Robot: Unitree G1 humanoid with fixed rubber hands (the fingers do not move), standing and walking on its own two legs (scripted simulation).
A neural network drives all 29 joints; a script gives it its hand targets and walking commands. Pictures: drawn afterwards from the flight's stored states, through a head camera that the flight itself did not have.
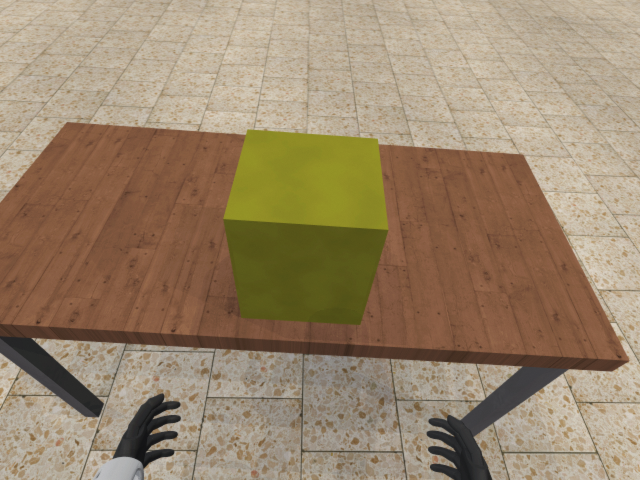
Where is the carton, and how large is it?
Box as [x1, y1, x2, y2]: [223, 129, 388, 324]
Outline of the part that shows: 247,129 223,218 241,317 359,324 388,229 377,139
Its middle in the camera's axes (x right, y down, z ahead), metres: -0.02 -0.02 +0.64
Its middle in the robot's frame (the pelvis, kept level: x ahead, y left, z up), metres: +0.49 +0.03 -0.01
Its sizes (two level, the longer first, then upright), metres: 0.210 0.200 0.250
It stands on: a table, 0.64 m high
